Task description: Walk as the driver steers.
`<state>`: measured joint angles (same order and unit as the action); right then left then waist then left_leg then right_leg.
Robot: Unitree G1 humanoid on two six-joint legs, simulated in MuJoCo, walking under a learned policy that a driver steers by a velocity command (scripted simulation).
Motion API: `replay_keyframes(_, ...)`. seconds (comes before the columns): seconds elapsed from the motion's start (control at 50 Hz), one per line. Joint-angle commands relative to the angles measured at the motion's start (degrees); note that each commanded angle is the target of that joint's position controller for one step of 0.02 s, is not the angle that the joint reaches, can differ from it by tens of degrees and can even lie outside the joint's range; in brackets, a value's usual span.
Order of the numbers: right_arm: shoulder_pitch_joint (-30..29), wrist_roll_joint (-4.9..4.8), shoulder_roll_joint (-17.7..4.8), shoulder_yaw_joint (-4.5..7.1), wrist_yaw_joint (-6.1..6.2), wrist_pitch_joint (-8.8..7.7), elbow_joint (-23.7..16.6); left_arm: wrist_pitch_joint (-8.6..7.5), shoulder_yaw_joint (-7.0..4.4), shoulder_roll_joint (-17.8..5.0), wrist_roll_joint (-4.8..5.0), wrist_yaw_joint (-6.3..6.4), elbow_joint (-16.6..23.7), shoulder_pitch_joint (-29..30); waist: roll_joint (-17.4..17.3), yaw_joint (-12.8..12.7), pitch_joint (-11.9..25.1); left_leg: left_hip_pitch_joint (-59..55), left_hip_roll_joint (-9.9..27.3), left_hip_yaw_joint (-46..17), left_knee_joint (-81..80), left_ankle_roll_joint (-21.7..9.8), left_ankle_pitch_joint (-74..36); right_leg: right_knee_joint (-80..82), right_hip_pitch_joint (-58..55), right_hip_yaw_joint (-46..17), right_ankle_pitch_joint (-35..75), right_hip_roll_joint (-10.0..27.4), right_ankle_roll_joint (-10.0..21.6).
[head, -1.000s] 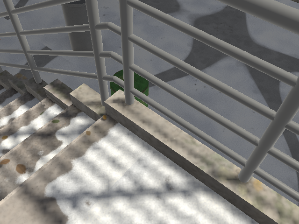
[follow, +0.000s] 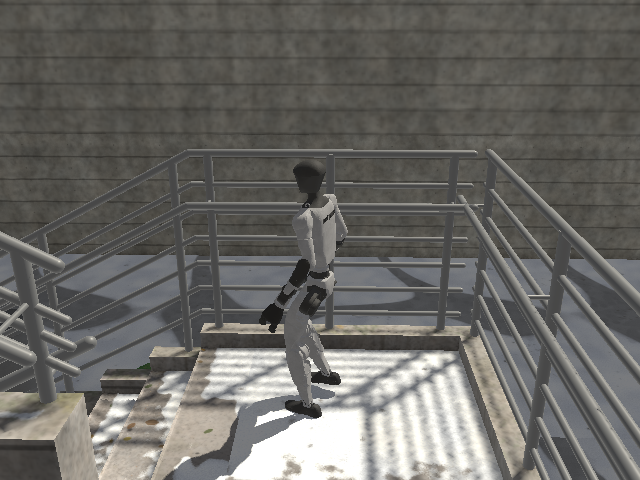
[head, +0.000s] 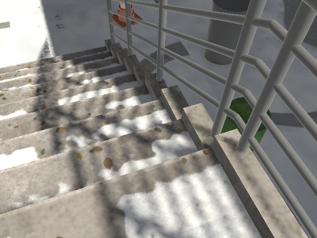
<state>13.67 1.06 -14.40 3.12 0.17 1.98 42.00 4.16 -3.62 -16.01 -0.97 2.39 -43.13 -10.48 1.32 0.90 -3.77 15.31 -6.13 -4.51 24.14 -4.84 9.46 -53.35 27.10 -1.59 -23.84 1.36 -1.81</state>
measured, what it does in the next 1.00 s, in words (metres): walks ahead, turning left: right foot, then left foot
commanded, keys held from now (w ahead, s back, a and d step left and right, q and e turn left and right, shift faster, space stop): q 0.04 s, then w+q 0.66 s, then w+e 0.30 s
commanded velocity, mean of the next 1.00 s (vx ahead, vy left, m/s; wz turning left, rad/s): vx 0.37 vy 0.00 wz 0.44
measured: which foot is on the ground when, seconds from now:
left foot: down 0.00-0.16, up 0.18-0.64, down 0.66-1.00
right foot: up 0.00-0.14, down 0.16-0.66, up 0.68-1.00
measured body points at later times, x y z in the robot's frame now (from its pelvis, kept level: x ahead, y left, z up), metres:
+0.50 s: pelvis +0.09 +0.00 +0.00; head +0.12 -0.01 +0.45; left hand +0.01 +0.26 -0.12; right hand +0.31 -0.21 -0.12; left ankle +0.15 +0.17 -0.68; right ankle +0.01 -0.12 -0.74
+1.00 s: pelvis +0.30 +0.17 +0.00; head +0.31 +0.19 +0.45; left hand +0.28 +0.45 -0.13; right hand +0.43 -0.07 -0.12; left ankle +0.24 +0.16 -0.74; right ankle +0.51 +0.07 -0.66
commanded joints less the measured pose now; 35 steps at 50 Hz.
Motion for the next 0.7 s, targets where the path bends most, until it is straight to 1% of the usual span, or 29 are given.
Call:
replay_keyframes(0.02,-1.2,0.98,-9.5,2.59,0.16,0.27,-3.9,-0.89,-0.23,-3.6,0.42,-0.03,3.1,-0.1,-7.6,0.4,5.9,-5.3,14.9,-17.6,-6.7,-9.1,-10.1,5.9,-1.9,-0.1,1.1,-1.5,0.9)
replay_keyframes(0.04,-1.9,0.72,-9.0,2.51,-0.03,0.74,-4.0,-0.98,-0.35,-4.1,1.04,-0.11,2.6,-0.6,-8.9,0.6,5.6,-5.7,15.2,-19.2,-6.7,-9.1,-8.5,8.6,-3.1,-0.7,1.1,-1.5,1.6)
replay_keyframes(0.1,-0.4,0.5,-10.3,2.97,-1.2,1.28,-2.9,-1.9,-0.16,-4.8,0.81,-0.72,3.4,-0.2,-8.0,0.8,5.3,-4.7,14.7,-26.0,-8.3,-10.2,12.0,15.8,-8.3,-0.8,-2.0,-3.2,2.7)
replay_keyframes(0.12,-1.2,0.55,-10.2,2.97,-1.52,1.51,-2.9,-2.79,-0.04,-4.0,0.93,-0.81,3.1,-2.0,-7.6,-0.5,4.0,-2.1,14.1,-27.4,-8.7,-9.5,19.0,21.4,-12.6,-0.8,-1.3,-3.6,3.6)
replay_keyframes(0.14,-2.0,-0.41,-9.9,2.98,-1.62,1.59,-2.6,-3.38,0.11,-3.0,0.8,-0.47,2.3,-4.4,-7.0,-2.6,2.6,2.2,11.5,-26.4,-7.5,-7.6,23.8,29.7,-18.9,-0.4,1.5,-3.8,4.4)
replay_keyframes(0.16,-2.0,-1.35,-8.0,2.49,-1.37,1.29,-2.8,-3.91,-0.2,-4.4,0.11,0.26,1.6,-7.3,-2.7,-4.3,2.8,9.0,7.5,-22.8,-3.0,-4.8,29.5,39.0,-26.7,-4.1,-0.3,0.5,5.8)
replay_keyframes(0.18,-1.7,-2.06,-3.5,1.33,-1.11,0.39,-4.4,-4.36,-1.44,-10.5,-0.7,0.74,1.7,-10.5,9.3,-4.8,5.5,18.4,1.1,-11.8,12.5,-0.9,32.7,44.1,-35.3,-20.4,-14.9,15.5,9.4)
replay_keyframes(0.2,-3.1,-0.85,-6.2,2.03,-0.9,-0.16,-4.0,-4.96,-2.86,-14.9,-1.33,0.45,1.7,-7.7,11.9,-4.3,-0.5,23.3,-4.0,-5.0,22.8,0.0,20.9,50.7,-27.3,-32.6,-20.7,22.3,13.2)
replay_keyframes(0.22,-5.0,-0.08,-10.4,3.25,-0.9,-0.71,-3.9,-5.29,-2.15,-10.5,-0.25,0.58,1.5,-5.0,4.4,-2.0,-5.0,23.1,1.3,-6.8,27.0,-0.2,14.7,49.3,-24.3,-27.4,-17.4,20.2,12.8)
replay_keyframes(0.24,-2.3,0.1,-10.0,3.34,-1.54,-1.18,-2.6,-5.64,-1.77,-8.4,0.29,0.48,1.6,-3.5,2.7,-0.4,-4.7,22.3,1.6,-6.0,29.1,0.0,11.6,48.4,-25.1,-21.7,-12.8,17.3,11.1)
replay_keyframes(0.26,-0.5,0.28,-9.0,3.3,-2.18,-1.29,-1.5,-6.27,-1.93,-7.8,0.24,0.28,1.7,-3.4,3.6,-0.1,-4.3,23.2,2.1,-4.8,32.2,0.2,9.9,48.3,-27.5,-17.1,-8.0,15.3,9.8)
replay_keyframes(0.3,-0.2,0.59,-8.1,3.37,-3.77,-0.91,-0.8,-6.46,-1.0,-4.4,0.43,-0.4,1.4,-4.5,6.1,-1.2,-2.4,26.3,3.3,-3.9,37.6,0.8,6.8,46.2,-29.8,-8.0,-1.6,12.0,7.1)
replay_keyframes(0.36,-5.2,0.71,-6.6,3.06,-4.89,-0.31,-2.5,-6.56,-1.82,-6.4,-0.15,-0.72,0.1,-10.8,5.4,-4.1,-4.2,29.9,5.1,-2.2,37.2,2.8,4.4,46.3,-30.0,-4.7,1.6,12.2,8.0)
replay_keyframes(0.38,-6.1,0.5,-6.6,3.14,-5.14,-0.34,-2.6,-6.4,-1.5,-4.9,-0.1,-0.8,-0.4,-11.5,5.5,-4.8,-4.8,31.4,5.1,-2.1,36.5,3.1,3.4,46.1,-30.3,-3.5,4.1,12.0,8.2)
replay_keyframes(0.4,-8.5,1.14,-5.7,2.56,-5.01,-0.6,-3.5,-6.84,-1.63,-5.5,0.12,-0.88,-0.9,-12.6,4.9,-5.0,-5.9,32.3,5.5,-1.0,34.9,3.2,2.2,46.2,-29.5,-2.8,7.4,12.9,8.8)
replay_keyframes(0.42,-10.0,1.61,-4.8,2.07,-4.84,-1.03,-4.3,-7.73,-1.73,-5.6,-0.72,-1.47,-1.0,-12.6,5.1,-5.7,-4.9,31.3,5.8,1.0,33.2,3.9,0.1,45.8,-29.4,0.2,12.7,12.3,9.2)
replay_keyframes(0.44,-10.7,1.49,-4.4,1.57,-4.94,-1.05,-4.2,-8.08,-1.18,-4.8,-0.6,-1.7,-1.3,-11.9,5.3,-5.6,-3.5,30.2,5.7,2.0,31.3,4.3,-0.6,44.9,-29.3,1.7,15.1,11.7,9.6)
replay_keyframes(0.46,-12.2,2.5,-3.9,1.28,-4.86,-1.16,-5.1,-8.79,-1.1,-4.2,0.13,-1.38,-2.2,-13.4,4.7,-5.7,-4.0,30.8,6.4,2.4,29.4,4.3,-1.4,44.7,-30.1,2.0,17.0,13.3,9.6)
replay_keyframes(0.48,-12.1,1.83,-3.8,1.23,-4.85,-1.2,-5.0,-9.14,-1.23,-5.0,0.26,-1.23,-2.1,-12.8,5.2,-5.2,-4.3,29.7,7.2,4.0,26.4,4.2,-2.5,44.1,-29.6,4.0,20.4,12.7,9.3)
replay_keyframes(0.5,-13.1,1.06,-4.3,1.14,-5.07,-1.29,-4.9,-8.78,-1.43,-6.1,-0.3,-1.24,-2.4,-11.7,5.3,-5.3,-4.3,26.8,7.5,6.5,23.0,3.8,-2.9,43.5,-28.5,6.4,24.8,12.0,9.1)
replay_keyframes(0.54,-17.2,1.65,-3.2,0.28,-5.51,-1.33,-7.0,-8.84,-1.03,-6.0,-0.13,-1.07,-4.2,-13.9,5.6,-6.1,-5.0,22.7,7.6,9.8,17.8,2.4,-0.2,43.2,-27.8,8.7,31.2,13.0,9.2)
replay_keyframes(0.56,-17.6,1.63,-2.8,0.09,-5.53,-1.41,-8.1,-8.3,-1.12,-6.9,-0.42,-1.14,-4.8,-15.2,5.8,-5.6,-4.6,21.3,7.1,11.1,15.9,1.2,1.7,41.6,-29.4,9.4,36.7,14.0,9.0)
replay_keyframes(0.58,-16.0,2.64,-3.1,0.19,-5.4,-1.32,-8.3,-8.04,-1.0,-7.1,-0.29,-0.77,-5.4,-15.4,5.3,-4.1,-4.0,19.6,5.3,11.6,15.2,-0.2,5.7,37.7,-31.3,10.3,49.0,15.9,8.8)
replay_keyframes(0.6,-13.3,2.92,-3.8,0.44,-4.97,-1.29,-7.7,-7.75,-1.2,-9.1,-0.22,-0.54,-5.4,-15.2,4.5,-2.1,-1.8,15.3,3.7,12.6,14.0,-1.9,8.3,32.8,-32.2,12.2,61.0,16.5,8.3)
replay_keyframes(0.62,-9.4,2.38,-5.0,1.17,-4.85,-1.5,-7.2,-7.43,-1.5,-10.6,0.33,-0.31,-5.2,-14.5,5.6,0.5,1.4,9.5,1.0,12.5,12.3,-3.7,10.0,25.5,-32.2,13.3,69.8,16.4,7.8)
replay_keyframes(0.64,-1.7,1.77,-5.8,1.76,-4.12,-2.03,-5.0,-6.88,-1.42,-11.8,0.76,-0.11,-5.2,-13.6,5.9,3.9,6.7,-1.6,-0.7,11.8,8.9,-5.5,7.6,15.2,-28.6,14.5,69.2,15.3,7.3)
replay_keyframes(0.66,8.7,1.85,-7.8,2.92,-3.23,-2.25,-1.6,-6.81,-1.15,-10.9,1.05,-0.47,-4.4,-12.4,2.8,8.9,12.6,-18.0,0.4,7.8,4.2,-7.2,5.5,0.4,-18.4,15.6,56.8,13.2,5.8)
replay_keyframes(0.68,9.9,1.58,-14.8,4.58,-2.08,-2.34,-1.7,-6.99,0.75,-2.7,1.28,-1.97,-0.2,-14.1,-13.1,5.7,18.4,-36.8,18.4,-20.0,0.0,-13.5,15.5,-20.6,6.5,14.0,2.4,4.7,2.6)
replay_keyframes(0.7,10.6,-0.17,-17.2,5.07,-1.72,-2.08,-3.6,-7.64,-0.26,-6.3,0.72,-2.2,3.1,-9.4,-9.5,6.5,24.0,-37.5,26.5,-42.0,-7.4,-16.6,10.5,-29.6,13.1,2.2,-6.3,-0.7,2.4)
Keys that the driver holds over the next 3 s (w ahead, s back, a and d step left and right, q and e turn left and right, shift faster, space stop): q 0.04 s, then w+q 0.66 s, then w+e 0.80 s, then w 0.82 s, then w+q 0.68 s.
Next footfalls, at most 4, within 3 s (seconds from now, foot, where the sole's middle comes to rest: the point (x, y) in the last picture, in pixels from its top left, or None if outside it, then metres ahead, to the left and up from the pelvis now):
0.16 right None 0.05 -0.12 -0.78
0.66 left None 0.27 0.18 -0.78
1.24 right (107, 219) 0.52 0.21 -0.78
1.80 left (60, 173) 0.82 0.50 -0.95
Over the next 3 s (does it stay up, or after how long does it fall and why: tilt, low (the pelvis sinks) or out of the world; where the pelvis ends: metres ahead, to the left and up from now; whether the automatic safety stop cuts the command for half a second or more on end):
stays up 1.26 0.41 -0.39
